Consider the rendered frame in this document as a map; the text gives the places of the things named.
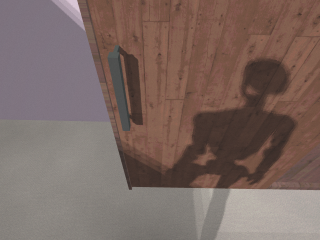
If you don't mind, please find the handle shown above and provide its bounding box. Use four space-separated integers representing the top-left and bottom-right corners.
107 45 131 131

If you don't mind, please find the wardrobe door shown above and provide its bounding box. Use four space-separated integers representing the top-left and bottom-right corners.
275 143 320 183
87 0 320 190

